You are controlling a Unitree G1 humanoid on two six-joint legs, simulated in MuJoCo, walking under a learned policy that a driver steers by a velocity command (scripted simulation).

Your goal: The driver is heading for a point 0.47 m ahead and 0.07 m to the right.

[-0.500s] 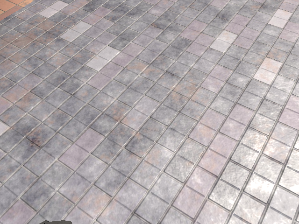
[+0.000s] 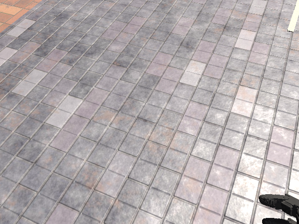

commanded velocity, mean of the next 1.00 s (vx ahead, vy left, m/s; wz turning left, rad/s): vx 0.34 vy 0.00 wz -0.40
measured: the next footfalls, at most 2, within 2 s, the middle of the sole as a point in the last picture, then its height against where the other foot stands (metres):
right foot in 0.52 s outside the picture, level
left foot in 0.96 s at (174, 209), level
